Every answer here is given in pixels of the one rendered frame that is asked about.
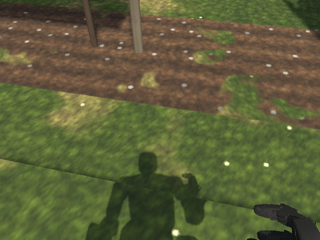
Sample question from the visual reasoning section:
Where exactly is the right robot hand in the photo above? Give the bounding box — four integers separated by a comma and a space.
247, 203, 320, 240

